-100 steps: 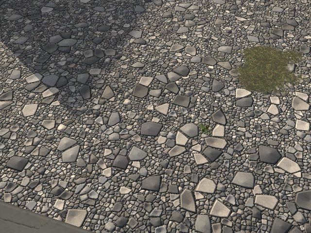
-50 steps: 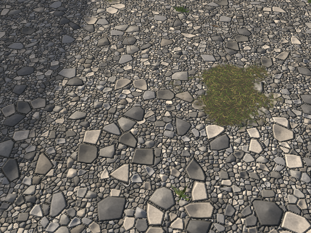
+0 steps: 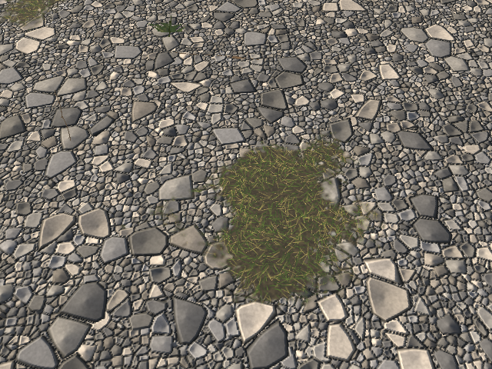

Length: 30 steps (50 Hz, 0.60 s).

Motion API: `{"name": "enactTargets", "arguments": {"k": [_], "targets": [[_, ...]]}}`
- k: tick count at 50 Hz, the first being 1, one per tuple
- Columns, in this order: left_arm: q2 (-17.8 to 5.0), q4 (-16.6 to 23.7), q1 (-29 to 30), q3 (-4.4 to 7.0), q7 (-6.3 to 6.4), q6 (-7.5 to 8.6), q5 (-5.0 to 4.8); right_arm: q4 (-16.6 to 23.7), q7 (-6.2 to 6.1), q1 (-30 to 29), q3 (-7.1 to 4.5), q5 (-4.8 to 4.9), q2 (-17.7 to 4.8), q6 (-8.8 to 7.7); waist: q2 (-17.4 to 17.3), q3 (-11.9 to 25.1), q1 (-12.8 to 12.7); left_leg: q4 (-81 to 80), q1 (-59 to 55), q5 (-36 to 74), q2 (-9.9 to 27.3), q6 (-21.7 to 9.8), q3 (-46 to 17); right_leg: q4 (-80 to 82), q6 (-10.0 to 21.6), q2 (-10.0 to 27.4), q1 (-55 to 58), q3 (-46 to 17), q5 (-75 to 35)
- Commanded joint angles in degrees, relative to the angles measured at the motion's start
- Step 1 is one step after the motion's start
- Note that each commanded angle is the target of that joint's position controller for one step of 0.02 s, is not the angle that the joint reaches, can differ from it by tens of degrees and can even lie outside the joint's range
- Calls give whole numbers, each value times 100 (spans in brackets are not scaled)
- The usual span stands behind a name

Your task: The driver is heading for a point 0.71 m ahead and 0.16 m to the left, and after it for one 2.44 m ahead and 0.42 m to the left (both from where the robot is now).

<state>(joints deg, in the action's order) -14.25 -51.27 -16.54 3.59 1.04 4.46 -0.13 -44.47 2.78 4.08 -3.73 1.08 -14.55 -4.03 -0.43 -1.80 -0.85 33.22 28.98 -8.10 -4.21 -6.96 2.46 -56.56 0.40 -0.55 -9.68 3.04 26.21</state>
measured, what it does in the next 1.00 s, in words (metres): walks ahead, turning left: right foot, then left foot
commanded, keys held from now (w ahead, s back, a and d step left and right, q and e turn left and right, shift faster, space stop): w+q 0.94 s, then e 0.06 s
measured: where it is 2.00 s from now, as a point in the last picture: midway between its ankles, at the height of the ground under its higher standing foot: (183, 278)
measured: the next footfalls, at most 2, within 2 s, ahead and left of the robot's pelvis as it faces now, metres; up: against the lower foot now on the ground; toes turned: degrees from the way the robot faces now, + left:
right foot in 0.40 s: +0.42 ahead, -0.12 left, +0.00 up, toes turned +18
left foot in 0.94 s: +0.57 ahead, +0.24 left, +0.00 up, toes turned +37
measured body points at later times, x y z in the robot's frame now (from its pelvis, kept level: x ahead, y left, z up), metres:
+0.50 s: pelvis +0.29 -0.04 +0.01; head +0.32 -0.04 +0.46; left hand +0.39 +0.26 -0.07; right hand +0.44 -0.29 -0.11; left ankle +0.15 +0.06 -0.63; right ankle +0.38 -0.13 -0.72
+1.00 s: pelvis +0.51 +0.10 +0.00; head +0.54 +0.13 +0.45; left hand +0.38 +0.37 -0.13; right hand +0.83 +0.02 -0.08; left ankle +0.54 +0.21 -0.72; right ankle +0.43 -0.11 -0.63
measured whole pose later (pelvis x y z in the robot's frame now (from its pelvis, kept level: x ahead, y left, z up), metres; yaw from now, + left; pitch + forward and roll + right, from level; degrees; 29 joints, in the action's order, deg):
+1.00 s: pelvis +0.51 +0.10 +0.00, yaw +35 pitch +2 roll -1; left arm -17.3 -48.9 -16.4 3.8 0.1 4.4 -1.2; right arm -34.6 2.1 5.4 -4.2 0.7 -16.2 -1.6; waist -0.4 -3.7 -2.6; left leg 36.0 27.6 -10.6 -2.5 -5.8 2.6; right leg -62.4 -1.4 4.0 -12.5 3.4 29.7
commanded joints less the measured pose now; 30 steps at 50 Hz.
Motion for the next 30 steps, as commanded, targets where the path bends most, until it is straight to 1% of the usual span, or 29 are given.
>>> {"name": "enactTargets", "arguments": {"k": [1,2,3,4,5,6,7,8,10,12,14,16,17,18,19,20,21,22,23,24,25,26,27,28,30], "targets": [[-816,850,595,78,-174,486,-244,19,-156,1534,-263,6,-843,33,-422,1366,780,-1625,-4461,-783,1951,-1424,-3559,-2242,117,216,-3880,-1010,-193],[-746,858,743,86,-132,500,-116,124,-157,1096,-218,6,-716,18,104,798,493,-1781,-3417,-230,1719,-1259,-3029,-1595,107,410,-3610,-920,-485],[-796,857,740,149,-71,452,25,221,-182,843,-174,-24,-577,-3,123,584,279,-1911,-2730,308,1538,-1172,-2666,-1108,31,567,-3181,-879,-676],[-735,888,668,153,-54,384,60,293,-206,736,-156,-49,-560,2,43,505,123,-2039,-2256,545,1406,-1174,-2523,-900,-53,608,-2840,-854,-742],[-662,911,574,151,-35,327,76,324,-228,713,-172,-42,-621,6,-38,450,28,-2103,-1965,737,1340,-1180,-2403,-607,-144,626,-2710,-788,-769],[-588,928,563,137,-22,276,83,350,-253,722,-194,-38,-696,7,-88,405,-17,-2122,-1664,978,1283,-1167,-2205,-277,-238,623,-2611,-688,-847],[-523,987,706,109,-7,241,87,369,-283,769,-229,-31,-807,5,-130,331,2,-2147,-1415,1135,1195,-1122,-2011,175,-324,581,-2543,-601,-1088],[-431,1062,936,67,-4,226,104,377,-307,844,-266,-10,-910,9,-167,285,80,-2150,-1222,1112,1054,-1022,-1823,688,-379,508,-2399,-533,-1512],[-302,1179,1410,7,-28,228,99,349,-336,1038,-301,32,-976,47,-285,252,285,-2035,-958,877,785,-780,-1574,1693,-409,292,-1985,-469,-2493],[-343,1285,1701,7,-67,246,21,286,-337,1315,-306,41,-966,90,-417,312,465,-1906,-1008,570,773,-643,-1697,2276,-425,91,-1698,-485,-3125],[-473,1381,1866,38,-102,267,-37,236,-335,1482,-297,76,-905,121,-492,332,515,-1681,-1291,210,891,-570,-2020,2594,-378,41,-1623,-637,-3064],[-668,1433,1854,109,-133,325,-49,261,-365,1511,-298,70,-884,146,-550,391,427,-1317,-1665,-113,1040,-483,-2444,2838,-277,41,-1486,-792,-2680],[-747,1418,1731,145,-141,357,-63,295,-379,1458,-306,52,-881,153,-629,401,317,-1120,-1754,-155,1086,-421,-2605,2918,-188,58,-1306,-814,-2445],[-804,1337,1410,188,-136,387,-61,340,-389,1383,-290,34,-813,155,-672,457,112,-840,-1733,-123,1012,-317,-2656,3077,-69,75,-896,-771,-2337],[-948,1225,881,262,-109,409,-12,403,-381,1344,-227,1,-628,136,-612,740,-158,-232,-1530,4,784,-145,-2490,3131,108,271,-84,-832,-2215],[-1260,1134,26,347,-66,419,79,509,-353,1381,-100,-69,-259,104,45,1425,-493,1372,-829,-698,391,78,-1940,3095,453,1231,1300,-1726,-1847],[-1730,931,-472,450,-86,338,143,700,-345,2180,-16,121,-49,45,2031,2048,-152,3108,1065,-2662,-234,393,-1204,3646,1434,2496,2890,-4398,-537],[-1220,1023,-349,357,-112,314,35,547,-368,2139,-113,171,-663,51,1497,1719,-285,3944,1800,-2451,252,478,-1298,3903,1421,2540,2729,-4908,747],[-869,1105,-108,255,-96,284,13,614,-371,1559,-199,102,-974,88,918,1050,-441,4187,1967,-1888,424,508,-1219,3953,1151,2264,2115,-3993,540],[-773,1136,186,196,-95,243,59,668,-380,1278,-211,30,-923,123,517,685,-339,4115,1765,-1452,611,543,-1065,4012,988,2003,1447,-3214,-291],[-643,1098,380,150,-99,210,76,742,-363,1109,-223,-22,-848,131,488,391,-235,3865,1641,-1172,755,558,-1053,4128,939,1764,953,-2661,-946],[-572,1063,460,115,-94,207,104,777,-323,1129,-231,12,-746,152,630,276,-104,3698,1394,-1016,898,553,-1017,4262,868,1595,606,-2206,-1342],[-539,1021,471,113,-101,222,91,794,-298,1171,-221,52,-640,180,722,242,-56,3574,1258,-934,954,560,-936,4397,856,1491,440,-1893,-1554],[-557,975,440,124,-110,243,63,826,-282,1167,-206,65,-539,211,722,233,-34,3493,1247,-858,980,579,-873,4496,897,1464,380,-1647,-1786],[-710,882,382,181,-111,278,45,941,-273,1004,-188,39,-459,256,578,176,-14,3202,1420,-562,1036,642,-875,4649,998,1527,384,-1283,-2272]]}}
